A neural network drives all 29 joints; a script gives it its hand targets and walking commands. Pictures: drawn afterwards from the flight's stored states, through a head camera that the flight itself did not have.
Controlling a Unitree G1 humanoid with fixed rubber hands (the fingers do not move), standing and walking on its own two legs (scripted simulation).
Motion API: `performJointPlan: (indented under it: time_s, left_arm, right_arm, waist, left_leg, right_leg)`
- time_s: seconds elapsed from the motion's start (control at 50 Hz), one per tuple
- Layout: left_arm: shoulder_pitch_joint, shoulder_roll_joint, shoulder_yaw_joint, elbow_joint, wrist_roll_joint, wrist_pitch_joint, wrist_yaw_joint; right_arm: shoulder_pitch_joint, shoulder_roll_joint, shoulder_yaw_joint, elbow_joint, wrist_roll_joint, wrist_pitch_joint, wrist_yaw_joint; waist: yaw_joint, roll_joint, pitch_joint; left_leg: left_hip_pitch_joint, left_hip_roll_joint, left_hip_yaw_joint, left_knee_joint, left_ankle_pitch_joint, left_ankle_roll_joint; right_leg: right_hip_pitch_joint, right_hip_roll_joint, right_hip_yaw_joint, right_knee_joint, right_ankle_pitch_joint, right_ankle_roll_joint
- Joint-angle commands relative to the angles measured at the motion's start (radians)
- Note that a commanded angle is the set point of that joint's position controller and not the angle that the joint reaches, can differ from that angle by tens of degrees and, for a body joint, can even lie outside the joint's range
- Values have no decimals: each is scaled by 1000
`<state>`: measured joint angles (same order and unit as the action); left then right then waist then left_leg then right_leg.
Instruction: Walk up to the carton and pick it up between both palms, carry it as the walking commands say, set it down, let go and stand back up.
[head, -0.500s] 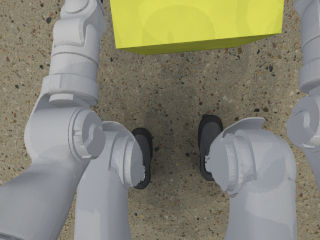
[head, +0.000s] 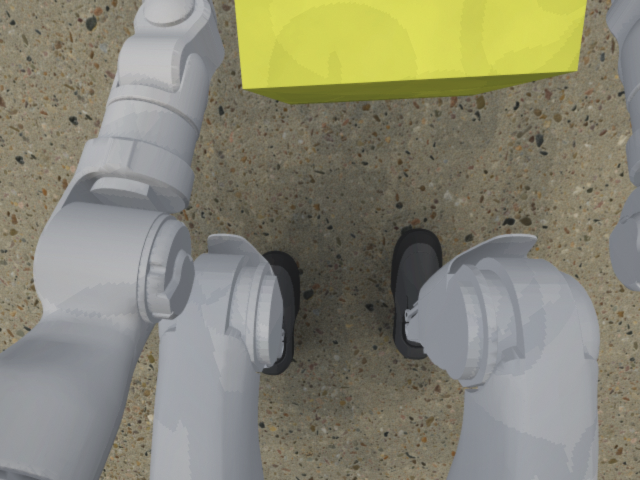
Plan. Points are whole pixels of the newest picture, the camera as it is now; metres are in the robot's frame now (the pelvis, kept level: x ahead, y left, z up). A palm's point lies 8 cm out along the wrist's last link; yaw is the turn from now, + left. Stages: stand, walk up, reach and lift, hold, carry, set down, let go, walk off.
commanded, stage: set down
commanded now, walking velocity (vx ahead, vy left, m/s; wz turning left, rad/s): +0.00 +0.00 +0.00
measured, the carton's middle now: out of the picture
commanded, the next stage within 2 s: let go in 1.62 s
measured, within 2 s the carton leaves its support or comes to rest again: neither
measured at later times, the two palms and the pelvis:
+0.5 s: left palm out of the picture +0.56 +0.12 -0.10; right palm out of the picture +0.55 -0.29 -0.10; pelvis +0.00 +0.00 +0.03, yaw +0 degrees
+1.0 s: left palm out of the picture +0.57 +0.13 +0.04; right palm out of the picture +0.56 -0.30 +0.05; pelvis +0.01 -0.01 +0.14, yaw -1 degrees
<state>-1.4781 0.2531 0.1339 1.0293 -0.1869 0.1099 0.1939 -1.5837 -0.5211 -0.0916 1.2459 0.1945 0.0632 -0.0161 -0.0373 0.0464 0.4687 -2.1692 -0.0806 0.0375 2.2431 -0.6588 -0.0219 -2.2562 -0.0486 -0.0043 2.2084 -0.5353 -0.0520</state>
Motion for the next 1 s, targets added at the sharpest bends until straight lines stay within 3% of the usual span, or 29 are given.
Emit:
performJointPlan:
  time_s: [0.0, 0.2, 0.36, 0.5, 0.62, 0.82, 0.98]
  left_arm:
    - [-228, 121, 4, -81, -8, -14, -2]
    - [-239, 127, -8, -108, -34, 8, -28]
    - [-231, 159, 1, -366, -36, 72, 11]
    - [-87, 116, 99, -231, 63, 81, -18]
    - [-81, 97, 108, -279, 78, 82, -37]
    - [-43, 117, 138, -382, 82, 132, -40]
    - [19, 103, 146, -417, 95, 152, -58]
  right_arm:
    - [-244, -152, -6, -34, 20, -21, 10]
    - [-278, -221, -17, -36, 23, -21, 53]
    - [-281, -296, -56, -289, 3, 48, 40]
    - [-120, -178, -89, -197, -71, 77, 77]
    - [-112, -188, -131, -252, -98, 86, 89]
    - [-102, -204, -146, -343, -108, 141, 110]
    - [-50, -200, -172, -367, -125, 156, 135]
  waist:
    - [-8, -78, -1271]
    - [-10, -80, -1219]
    - [-26, -112, -1682]
    - [28, -141, -1325]
    - [10, -115, -1390]
    - [26, -140, -1580]
    - [26, -140, -1585]
  left_leg:
    - [364, -4, 7, -187, 312, -21]
    - [388, 15, -15, -193, 276, -16]
    - [592, -13, 15, -238, 369, -16]
    - [293, -11, 29, -342, 249, -9]
    - [351, -16, 34, -431, 263, -20]
    - [442, -28, 43, -595, 287, -27]
    - [498, -29, 43, -752, 306, -33]
  right_leg:
    - [790, 17, 56, -123, 395, 40]
    - [694, 2, 52, -127, 314, 41]
    - [1020, 26, 18, -164, 462, 33]
    - [906, 54, 51, -270, 413, 29]
    - [934, 72, 36, -364, 425, 28]
    - [1127, 92, 32, -522, 489, 27]
    - [1237, 94, 33, -670, 537, 26]
